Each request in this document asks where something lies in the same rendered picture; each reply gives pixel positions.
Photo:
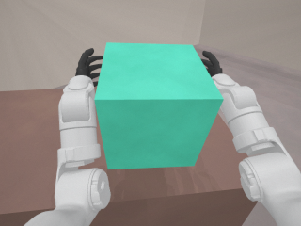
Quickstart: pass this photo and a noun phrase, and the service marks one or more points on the robot right hand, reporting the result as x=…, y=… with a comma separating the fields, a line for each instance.
x=213, y=66

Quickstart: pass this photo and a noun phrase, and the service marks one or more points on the robot right upper arm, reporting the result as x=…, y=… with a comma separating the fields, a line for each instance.
x=273, y=180

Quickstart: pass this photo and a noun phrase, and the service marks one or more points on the robot left upper arm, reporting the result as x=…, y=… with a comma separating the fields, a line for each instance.
x=79, y=196

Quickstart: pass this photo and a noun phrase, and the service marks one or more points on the carton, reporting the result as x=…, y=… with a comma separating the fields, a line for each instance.
x=156, y=104

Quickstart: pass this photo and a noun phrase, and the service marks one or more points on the pedestal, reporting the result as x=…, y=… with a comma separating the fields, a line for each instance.
x=207, y=194

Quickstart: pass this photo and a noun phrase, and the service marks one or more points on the robot right forearm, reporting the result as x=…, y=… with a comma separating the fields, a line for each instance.
x=250, y=129

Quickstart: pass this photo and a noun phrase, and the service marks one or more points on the robot left hand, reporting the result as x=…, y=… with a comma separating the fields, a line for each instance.
x=84, y=68

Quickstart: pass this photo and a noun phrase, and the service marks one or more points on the robot left forearm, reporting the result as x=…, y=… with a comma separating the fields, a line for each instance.
x=77, y=125

